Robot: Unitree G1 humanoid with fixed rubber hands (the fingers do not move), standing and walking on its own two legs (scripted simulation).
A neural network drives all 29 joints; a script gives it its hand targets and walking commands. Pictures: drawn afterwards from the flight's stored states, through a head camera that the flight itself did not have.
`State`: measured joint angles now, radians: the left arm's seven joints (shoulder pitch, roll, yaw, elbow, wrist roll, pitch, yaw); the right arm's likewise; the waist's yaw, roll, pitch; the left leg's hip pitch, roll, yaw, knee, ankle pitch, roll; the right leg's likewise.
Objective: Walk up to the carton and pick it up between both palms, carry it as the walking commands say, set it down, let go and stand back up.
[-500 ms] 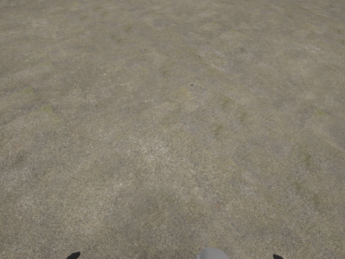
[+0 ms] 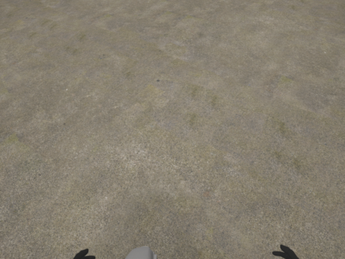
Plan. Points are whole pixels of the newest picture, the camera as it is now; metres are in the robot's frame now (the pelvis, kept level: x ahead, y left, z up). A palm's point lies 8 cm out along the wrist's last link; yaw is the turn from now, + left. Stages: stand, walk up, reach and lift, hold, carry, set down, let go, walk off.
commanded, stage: walk up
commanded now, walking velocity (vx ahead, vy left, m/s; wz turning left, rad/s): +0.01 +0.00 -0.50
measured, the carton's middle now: out of the picture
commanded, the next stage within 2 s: none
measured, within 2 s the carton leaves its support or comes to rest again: neither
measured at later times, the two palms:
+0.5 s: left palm (92, 218) +0.23 +0.24 -0.10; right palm out of the picture -0.05 -0.23 -0.13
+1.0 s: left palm (84, 233) +0.19 +0.27 -0.14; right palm out of the picture -0.04 -0.22 -0.11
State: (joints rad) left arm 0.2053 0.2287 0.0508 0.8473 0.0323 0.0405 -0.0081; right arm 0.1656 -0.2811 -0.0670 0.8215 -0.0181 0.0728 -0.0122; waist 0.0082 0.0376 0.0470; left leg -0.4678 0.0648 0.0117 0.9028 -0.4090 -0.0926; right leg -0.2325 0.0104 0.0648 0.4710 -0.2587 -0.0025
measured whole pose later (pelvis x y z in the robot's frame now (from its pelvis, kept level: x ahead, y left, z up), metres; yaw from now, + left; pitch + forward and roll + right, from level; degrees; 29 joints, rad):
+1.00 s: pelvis +0.00 +0.07 -0.01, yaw -29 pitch -1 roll -1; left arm 0.18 0.28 0.09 0.90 0.03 0.07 -0.01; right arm 0.15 -0.25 -0.03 0.83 -0.02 0.03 -0.04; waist 0.01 -0.03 0.09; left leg -0.29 0.06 0.07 0.58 -0.27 0.00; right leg -0.42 0.04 0.05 0.80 -0.40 0.01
